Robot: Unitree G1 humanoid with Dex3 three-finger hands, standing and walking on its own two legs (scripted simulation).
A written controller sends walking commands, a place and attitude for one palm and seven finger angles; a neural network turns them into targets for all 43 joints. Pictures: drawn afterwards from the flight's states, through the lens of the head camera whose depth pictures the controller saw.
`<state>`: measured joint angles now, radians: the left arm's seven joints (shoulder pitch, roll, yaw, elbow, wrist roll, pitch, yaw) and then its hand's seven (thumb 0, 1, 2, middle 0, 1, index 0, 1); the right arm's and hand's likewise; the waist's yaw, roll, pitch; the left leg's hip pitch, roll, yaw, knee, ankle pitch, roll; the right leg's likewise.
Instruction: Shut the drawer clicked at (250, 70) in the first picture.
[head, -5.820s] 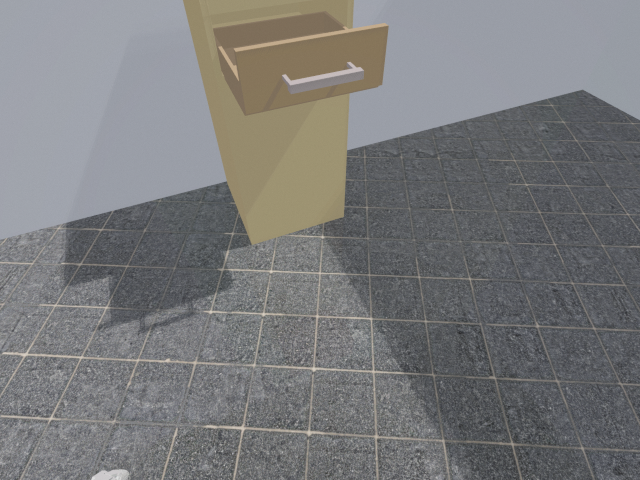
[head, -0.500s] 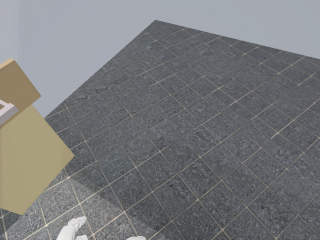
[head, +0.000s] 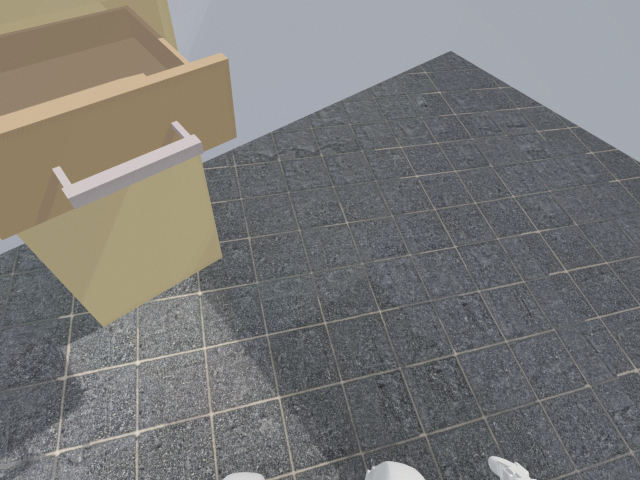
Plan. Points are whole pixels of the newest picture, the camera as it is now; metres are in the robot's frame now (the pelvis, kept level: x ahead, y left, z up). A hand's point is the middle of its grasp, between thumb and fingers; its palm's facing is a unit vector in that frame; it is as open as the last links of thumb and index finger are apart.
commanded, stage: turn to face it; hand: left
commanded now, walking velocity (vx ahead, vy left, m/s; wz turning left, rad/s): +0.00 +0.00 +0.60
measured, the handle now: (131, 159) +0.50 +0.32 +0.06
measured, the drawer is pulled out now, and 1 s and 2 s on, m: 0.25 0.25 0.25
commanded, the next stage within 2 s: take the last steps up to it in 1.18 s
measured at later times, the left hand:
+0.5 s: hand out of the picture +0.05 +0.18 -0.13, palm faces +0.30 -0.91 -0.28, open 7.4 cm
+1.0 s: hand out of the picture -0.07 +0.24 -0.16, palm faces +0.58 -0.77 -0.25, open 7.4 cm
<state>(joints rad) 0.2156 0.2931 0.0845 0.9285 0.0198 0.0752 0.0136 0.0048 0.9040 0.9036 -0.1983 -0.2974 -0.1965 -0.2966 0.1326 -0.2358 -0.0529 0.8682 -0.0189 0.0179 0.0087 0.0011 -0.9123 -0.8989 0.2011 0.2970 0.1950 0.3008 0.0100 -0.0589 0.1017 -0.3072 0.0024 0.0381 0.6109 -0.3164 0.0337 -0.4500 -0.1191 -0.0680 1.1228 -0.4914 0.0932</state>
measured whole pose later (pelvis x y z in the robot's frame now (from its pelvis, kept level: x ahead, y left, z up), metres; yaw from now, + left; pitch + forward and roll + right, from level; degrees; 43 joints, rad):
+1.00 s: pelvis +0.00 +0.02 +0.01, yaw +34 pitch +0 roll -1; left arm 0.19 0.27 0.06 0.92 0.02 0.06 0.01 0.00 0.91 0.90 -0.20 -0.30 -0.19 -0.30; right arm 0.15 -0.20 -0.02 0.90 -0.02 0.02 0.00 0.00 -0.91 -0.90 0.20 0.30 0.20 0.30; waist 0.02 -0.03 0.09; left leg -0.21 -0.03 -0.02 0.47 -0.25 0.05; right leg -0.46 -0.09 -0.03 1.03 -0.41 0.10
